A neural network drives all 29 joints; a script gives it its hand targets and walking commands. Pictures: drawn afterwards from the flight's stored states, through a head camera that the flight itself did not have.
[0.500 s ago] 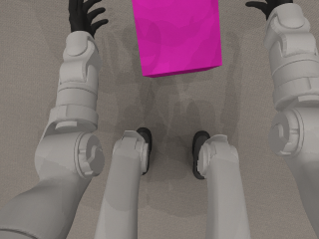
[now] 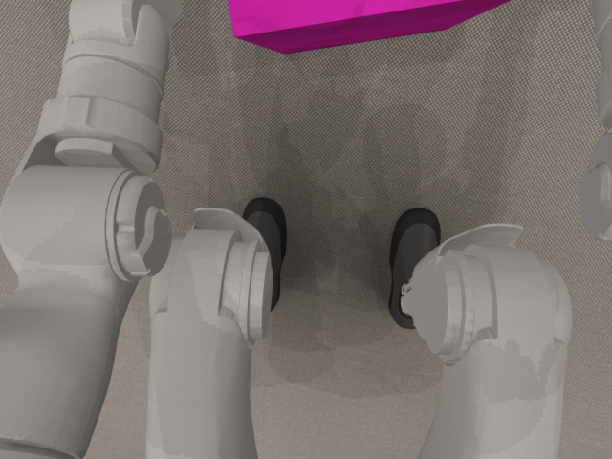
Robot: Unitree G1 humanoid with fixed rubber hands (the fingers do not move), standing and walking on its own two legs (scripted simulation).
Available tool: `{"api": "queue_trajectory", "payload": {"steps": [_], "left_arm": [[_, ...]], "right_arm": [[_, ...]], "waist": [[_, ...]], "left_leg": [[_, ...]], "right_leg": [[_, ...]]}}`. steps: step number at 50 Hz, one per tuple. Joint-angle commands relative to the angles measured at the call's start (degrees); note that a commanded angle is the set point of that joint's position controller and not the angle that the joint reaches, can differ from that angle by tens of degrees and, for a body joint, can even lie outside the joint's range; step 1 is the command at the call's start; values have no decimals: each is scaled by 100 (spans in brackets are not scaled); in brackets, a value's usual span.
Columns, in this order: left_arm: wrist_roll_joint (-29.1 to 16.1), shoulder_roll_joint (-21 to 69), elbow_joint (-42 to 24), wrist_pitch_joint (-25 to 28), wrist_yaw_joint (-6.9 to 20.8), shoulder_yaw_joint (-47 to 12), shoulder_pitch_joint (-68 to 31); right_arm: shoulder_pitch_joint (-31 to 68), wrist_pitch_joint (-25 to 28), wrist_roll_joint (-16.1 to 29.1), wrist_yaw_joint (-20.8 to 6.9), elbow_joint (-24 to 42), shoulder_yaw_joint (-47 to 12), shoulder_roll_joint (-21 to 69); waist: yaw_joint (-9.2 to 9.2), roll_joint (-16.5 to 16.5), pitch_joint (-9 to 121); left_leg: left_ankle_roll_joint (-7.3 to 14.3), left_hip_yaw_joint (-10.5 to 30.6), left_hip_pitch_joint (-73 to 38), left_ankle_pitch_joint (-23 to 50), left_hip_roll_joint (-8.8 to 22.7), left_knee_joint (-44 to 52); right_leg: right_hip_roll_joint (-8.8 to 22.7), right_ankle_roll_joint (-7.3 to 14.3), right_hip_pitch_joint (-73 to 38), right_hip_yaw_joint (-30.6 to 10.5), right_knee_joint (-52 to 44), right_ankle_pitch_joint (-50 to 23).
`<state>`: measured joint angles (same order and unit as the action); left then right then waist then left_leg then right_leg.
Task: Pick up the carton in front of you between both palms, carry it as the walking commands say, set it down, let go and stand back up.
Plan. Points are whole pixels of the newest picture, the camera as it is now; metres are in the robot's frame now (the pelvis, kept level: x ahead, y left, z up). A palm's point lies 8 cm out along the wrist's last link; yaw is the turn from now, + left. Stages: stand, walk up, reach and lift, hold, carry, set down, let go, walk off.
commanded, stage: reach and lift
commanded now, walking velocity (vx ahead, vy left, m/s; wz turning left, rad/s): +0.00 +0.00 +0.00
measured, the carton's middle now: out of the picture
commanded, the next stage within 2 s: none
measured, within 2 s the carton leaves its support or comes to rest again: leaves its support in 0.86 s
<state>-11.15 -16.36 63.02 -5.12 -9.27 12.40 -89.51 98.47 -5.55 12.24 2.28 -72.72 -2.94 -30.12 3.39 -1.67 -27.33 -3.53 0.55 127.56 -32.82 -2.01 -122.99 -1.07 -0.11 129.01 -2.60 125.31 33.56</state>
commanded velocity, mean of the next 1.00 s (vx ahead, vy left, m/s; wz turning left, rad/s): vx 0.00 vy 0.00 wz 0.00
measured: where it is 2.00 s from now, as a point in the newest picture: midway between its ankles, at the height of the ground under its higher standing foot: (333, 280)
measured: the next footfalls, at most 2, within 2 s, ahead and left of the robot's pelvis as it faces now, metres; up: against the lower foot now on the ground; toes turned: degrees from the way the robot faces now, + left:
none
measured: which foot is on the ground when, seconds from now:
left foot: down 0.00-1.00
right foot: down 0.00-1.00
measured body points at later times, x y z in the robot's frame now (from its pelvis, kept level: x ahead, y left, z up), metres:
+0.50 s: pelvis +0.00 +0.00 -0.01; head +0.39 -0.02 +0.20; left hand +0.58 +0.14 -0.20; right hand +0.60 -0.16 -0.20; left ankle +0.12 +0.13 -0.34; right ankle +0.10 -0.12 -0.34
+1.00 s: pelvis +0.01 +0.00 +0.00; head +0.37 -0.03 +0.26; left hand +0.58 +0.13 -0.13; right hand +0.59 -0.17 -0.14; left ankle +0.12 +0.14 -0.34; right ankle +0.10 -0.12 -0.34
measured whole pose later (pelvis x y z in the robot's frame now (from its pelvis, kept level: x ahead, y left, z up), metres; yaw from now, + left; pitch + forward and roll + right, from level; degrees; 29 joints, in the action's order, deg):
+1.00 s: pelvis +0.01 +0.00 +0.00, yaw -1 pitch +37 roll +3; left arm -4.0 -8.8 43.0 -20.2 -11.9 21.2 -80.0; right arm 85.7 -21.5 2.6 5.8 -51.2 6.2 -18.4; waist 1.3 -1.7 -18.8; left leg -5.0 2.5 125.4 -35.8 -4.4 -124.1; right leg -2.1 -0.6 126.9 -2.7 126.0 35.9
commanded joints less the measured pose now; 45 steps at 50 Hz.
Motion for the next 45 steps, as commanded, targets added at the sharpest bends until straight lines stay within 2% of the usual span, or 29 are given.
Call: {"api": "queue_trajectory", "payload": {"steps": [1, 5, 10, 18, 23, 25, 27, 29, 31, 33, 38, 40, 42, 45], "left_arm": [[-76, -921, -717, 192, -25, -10, -1634], [-194, -807, -542, 154, -9, -145, -1488], [-83, -621, -309, 147, 37, -92, -1272], [74, -528, -375, 171, 35, 32, -1522], [101, 182, -495, 139, 136, -127, -1766], [230, 1076, -603, 49, 344, -214, -2109], [299, 2877, -614, -121, 818, -591, -2601], [449, 4126, -828, -345, 1309, -685, -2962], [544, 4730, -966, -553, 1612, -727, -2905], [536, 5145, -1110, -673, 1779, -735, -2771], [86, 5691, -1518, -804, 1943, -1069, -2944], [-147, 5841, -1864, -848, 1920, -1304, -3226], [-329, 5982, -2388, -941, 1837, -1549, -3548], [-374, 6173, -2936, -1189, 1722, -1744, -3764]], "right_arm": [[2060, 186, 74, 61, 925, 16, -735], [1808, 130, 116, 104, 809, 29, -682], [1547, 101, 160, -6, 486, -56, -337], [1682, 121, -5, -14, 421, 52, -282], [1883, 92, -17, -93, 514, -130, 473], [2090, 27, -240, -235, 595, -92, 1268], [2506, -105, -321, -696, 645, -435, 3300], [2391, -304, -497, -1185, 711, -308, 4702], [2089, -480, -591, -1516, 799, -119, 5336], [1930, -587, -616, -1706, 958, -59, 5704], [1923, -729, -351, -1773, 1735, -418, 6329], [2218, -785, -175, -1722, 2221, -640, 6548], [2673, -859, 38, -1629, 2944, -934, 6745], [2986, -1088, 172, -1453, 3781, -1151, 7112]], "waist": [[168, 799, 8125], [53, 788, 8043], [159, 669, 7432], [111, 618, 7183], [45, 611, 7040], [-93, 539, 6763], [-104, 554, 6462], [-150, 584, 6043], [-207, 432, 5629], [-214, 363, 5582], [-280, 526, 6608], [-258, 580, 7626], [-192, 685, 9204], [-113, 808, 11096]], "left_leg": [[23, -436, -3436, 2577, -9, 535], [14, -509, -3421, 2587, -44, 418], [15, -497, -3303, 2356, -57, 494], [39, -451, -3379, 2203, -79, 495], [46, -474, -3433, 2084, -194, 509], [55, -440, -3411, 1947, -286, 490], [100, -430, -3484, 1857, -398, 452], [150, -484, -3161, 1538, -467, 406], [216, -521, -2939, 1343, -502, 368], [250, -556, -2906, 1371, -556, 310], [297, -583, -2930, 1923, -577, 155], [280, -630, -3166, 2310, -581, 112], [270, -704, -3560, 2758, -598, 135], [219, -772, -3973, 3165, -649, 420]], "right_leg": [[60, -20, -4205, 83, -676, -2508], [15, -13, -4423, 100, -634, -2637], [8, -28, -3957, 94, -675, -2238], [-3, -41, -3593, 116, -753, -1947], [-84, -21, -3789, 143, -794, -1945], [-146, -10, -3719, 172, -806, -1879], [-260, 42, -3481, 219, -748, -1769], [-335, 84, -3220, 265, -665, -1532], [-367, 130, -2881, 323, -626, -1346], [-384, 165, -2812, 373, -609, -1346], [-377, 209, -3512, 381, -522, -2107], [-379, 192, -4108, 383, -480, -2606], [-395, 144, -4958, 410, -433, -3254], [-484, 89, -6048, 461, -558, -3981]]}}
